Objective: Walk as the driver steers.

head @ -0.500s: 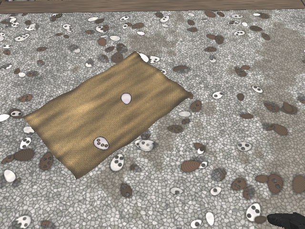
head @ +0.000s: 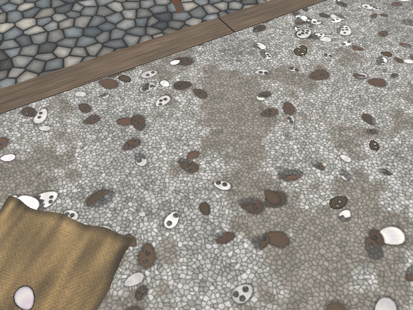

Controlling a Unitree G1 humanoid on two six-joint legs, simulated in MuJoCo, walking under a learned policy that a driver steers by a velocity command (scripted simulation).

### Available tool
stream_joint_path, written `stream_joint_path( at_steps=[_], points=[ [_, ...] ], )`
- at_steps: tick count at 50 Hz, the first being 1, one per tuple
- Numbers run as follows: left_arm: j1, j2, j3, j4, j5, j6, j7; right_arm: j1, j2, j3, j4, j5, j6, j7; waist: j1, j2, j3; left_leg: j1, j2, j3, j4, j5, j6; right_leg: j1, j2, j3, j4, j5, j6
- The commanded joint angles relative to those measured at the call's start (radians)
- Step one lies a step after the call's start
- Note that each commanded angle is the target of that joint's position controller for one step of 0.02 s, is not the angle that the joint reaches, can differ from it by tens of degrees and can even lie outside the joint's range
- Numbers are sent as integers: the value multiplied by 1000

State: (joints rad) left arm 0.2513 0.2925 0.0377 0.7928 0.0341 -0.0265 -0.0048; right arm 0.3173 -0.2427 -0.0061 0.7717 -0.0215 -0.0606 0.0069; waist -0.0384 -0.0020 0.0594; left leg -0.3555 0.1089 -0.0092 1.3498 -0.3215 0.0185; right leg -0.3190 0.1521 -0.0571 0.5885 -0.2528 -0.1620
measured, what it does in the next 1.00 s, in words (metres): walks ahead, turning right: left foot, then right foot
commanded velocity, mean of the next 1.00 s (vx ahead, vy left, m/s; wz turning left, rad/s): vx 0.84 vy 0.00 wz -0.53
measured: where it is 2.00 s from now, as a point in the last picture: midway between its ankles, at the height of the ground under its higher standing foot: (271, 164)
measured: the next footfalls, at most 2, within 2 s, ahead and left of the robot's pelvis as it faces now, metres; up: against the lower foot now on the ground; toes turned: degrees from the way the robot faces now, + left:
left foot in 0.30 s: +0.52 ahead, +0.14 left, +0.00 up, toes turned -1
right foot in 0.76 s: +0.92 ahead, -0.14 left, +0.00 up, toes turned -27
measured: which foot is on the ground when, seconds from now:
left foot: up 0.00-0.28, down 0.30-0.76, up 0.78-1.00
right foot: down 0.00-0.32, up 0.34-0.74, down 0.76-1.00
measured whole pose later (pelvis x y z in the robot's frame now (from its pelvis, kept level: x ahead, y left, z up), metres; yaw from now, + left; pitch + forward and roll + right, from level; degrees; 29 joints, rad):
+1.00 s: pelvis +0.88 -0.10 +0.02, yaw -32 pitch +1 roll +0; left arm 0.22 0.25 0.05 0.79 0.00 -0.06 0.01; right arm 0.05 -0.29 -0.05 0.65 0.01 -0.09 -0.03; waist 0.03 0.05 0.09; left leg -0.69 0.12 -0.08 1.06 -0.23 -0.05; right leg -0.22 0.18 0.02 0.39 -0.17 -0.17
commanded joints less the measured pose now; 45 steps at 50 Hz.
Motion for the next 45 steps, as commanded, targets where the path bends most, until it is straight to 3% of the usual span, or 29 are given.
stream_joint_path(
  at_steps=[1, 3, 6, 8, 10, 12, 14, 15, 16, 17, 18, 19, 20, 22, 24, 26, 29, 31, 33, 35, 36, 37, 38, 39, 40, 41, 42, 43, 45],
  points=[
    [63, 100, 30, -27, -15, -55, 20, 38, -120, -24, -64, -24, 15, 15, -7, 36, -28, -248, 64, -32, -108, -13, -16, 157, -291, 407, -390, 115, -136],
    [100, 96, 29, 2, -29, -75, 11, -78, -100, -17, -99, -28, 26, 29, 11, 10, 39, -301, 77, 3, -246, 32, -34, 108, -255, 328, -462, 147, -133],
    [123, 105, 31, 17, -35, -93, -6, -243, -72, 0, -159, -14, 13, 42, 43, -11, 83, -256, 46, 59, -536, 305, -19, 69, -183, 201, -513, 338, -92],
    [165, 115, 32, 38, -50, -108, -9, -299, -70, 3, -168, 0, 5, 51, 69, 1, 75, -128, 2, 94, -683, 498, 14, 78, -208, 182, -589, 446, -69],
    [192, 144, 35, 65, -47, -112, -4, -321, -92, -3, -169, 6, 2, 46, 76, 6, 68, -107, -34, 104, -767, 551, 47, 217, -241, 162, -592, 613, -46],
    [205, 189, 41, 83, -33, -102, 6, -288, -131, -18, -168, -8, 2, 31, 42, -29, -4, -30, -107, 106, -783, 420, 69, 358, -269, 171, -436, 993, -24],
    [181, 243, 51, 92, -3, -77, 20, -28, -205, -53, -100, -7, 5, -1, -99, -65, -166, 243, -156, 75, -758, 206, 85, 369, -289, 194, -73, 1163, -4],
    [126, 230, 48, 86, 9, -70, 23, 187, -243, -71, -44, -13, 7, -23, -216, -54, -242, 484, -90, 29, -759, 133, 92, 214, -248, 179, 211, 1001, 2],
    [269, 49, 7, 46, -23, -75, 14, 263, -359, -105, -33, -61, -1, -37, -123, 216, -403, 784, 237, -381, -782, -170, 174, -105, -128, 127, 686, 339, 36],
    [290, 49, -3, 43, -55, -81, 12, 226, -322, -103, -42, -54, 0, -14, -94, 298, -526, 836, 363, -833, -1031, -372, 224, -282, -30, 179, 886, -181, 33],
    [139, 119, 10, 28, -38, -74, 21, 105, -241, -92, -49, -40, -2, -7, -82, 144, -314, 671, 300, -692, -1075, -427, 185, -374, -121, 180, 893, -66, 18],
    [75, 125, 11, 18, -32, -69, 13, 34, -175, -77, -45, -31, -9, -3, -58, 42, -188, 509, 276, -526, -1086, -292, 167, -367, -173, 167, 829, 16, 20],
    [44, 101, 8, 15, -26, -58, 1, 18, -146, -70, -24, -35, -14, -2, -36, -6, -109, 393, 236, -396, -1113, -151, 145, -343, -205, 158, 791, 24, 17],
    [54, 45, 0, 3, -13, -20, -20, 32, -93, -53, 18, -27, -26, 0, 23, 30, -41, 239, 209, -222, -1158, -56, 118, -301, -239, 148, 779, 4, 33],
    [-4, 3, -8, -38, -12, 8, -37, 31, -93, -53, 48, -2, -47, 10, 56, 51, 25, 188, 199, -83, -1216, 13, 84, -366, -276, 136, 734, 15, 45],
    [-100, -12, -16, -88, -9, 16, -52, 26, -91, -53, 62, 0, -62, 16, 64, 67, 73, 140, 157, 79, -1250, 172, 60, -397, -282, 94, 647, 124, 51],
    [-185, 1, -19, -121, -21, 11, -69, 5, -101, -54, 71, -3, -73, 9, 74, 43, 87, 164, 61, 271, -1280, 379, 38, -365, -244, 3, 409, 295, 33],
    [-272, -2, -24, -155, -13, 3, -83, 53, -133, -58, 87, 7, -77, -2, 60, 27, 123, 224, 92, 319, -1294, 611, 31, -320, -228, -75, 232, 345, 4],
    [-267, 16, -16, -144, -15, -4, -81, 87, -174, -64, 88, 11, -63, -16, 72, 47, 76, 353, 101, 341, -1222, 983, 18, -241, -156, -136, 158, 355, -24],
    [-95, 57, 1, -93, -12, -15, -64, 64, -242, -82, 64, 12, -29, -34, 162, 82, -31, 439, 116, 337, -936, 1352, 11, -77, -61, -164, 111, 271, -31],
    [95, 92, 22, -39, -11, -21, -52, 26, -269, -92, 47, 11, -10, -38, 246, 88, -135, 397, 132, 316, -683, 1392, 16, 129, -24, -142, 97, 249, -45],
    [285, 122, 47, 25, -7, -24, -28, -9, -264, -94, 32, 15, -1, -34, 312, 67, -223, 308, 129, 289, -390, 1208, 2, 348, -24, -68, 11, 305, -68],
    [237, 158, 79, 23, -32, -5, 6, -31, -209, -93, 29, 22, -1, -20, 267, -89, -179, 66, -50, 266, -34, 248, -45, 482, -102, 99, -54, 355, -80],
    [167, 307, 103, -21, 8, 6, -3, 114, -107, -66, -54, 16, -7, -18, 98, -216, -291, -285, -146, 176, 387, -304, -107, 746, -379, 492, 80, 1208, -275],
    [147, 336, 121, -105, -32, -4, -19, -4, -135, -49, -153, 33, -78, -24, 157, -87, -584, -377, -198, -148, 432, -278, -99, 895, -443, 828, -135, 630, -396],
    [81, 304, 122, -121, -42, -22, -27, -95, -155, -55, -185, 55, -101, -30, 123, 69, -452, -433, -152, -172, 306, -221, -72, 762, -424, 835, -251, 406, -342],
    [-15, 210, 95, -126, -59, -41, -30, -104, -158, -58, -166, 60, -93, -44, 56, 171, -298, -420, -91, -147, 191, -166, -64, 569, -408, 734, -280, 384, -278],
    [-88, 139, 70, -141, -65, -52, -28, -58, -177, -65, -123, 55, -72, -54, 6, 212, -205, -337, -43, -127, 146, -115, -78, 367, -406, 634, -278, 529, -236],
    [-130, 72, 48, -134, -55, -56, -14, 0, -195, -82, -91, 43, -31, -49, -39, 134, -108, -169, 32, -96, -3, -68, -86, 70, -334, 422, -279, 700, -152]
  ],
)
Velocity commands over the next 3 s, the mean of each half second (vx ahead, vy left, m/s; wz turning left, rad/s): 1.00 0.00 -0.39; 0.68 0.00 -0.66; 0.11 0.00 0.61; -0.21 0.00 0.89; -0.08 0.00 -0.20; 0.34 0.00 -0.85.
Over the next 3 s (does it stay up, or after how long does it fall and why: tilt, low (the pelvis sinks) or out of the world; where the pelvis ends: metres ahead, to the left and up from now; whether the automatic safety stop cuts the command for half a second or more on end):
stays up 1.03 -0.32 0.02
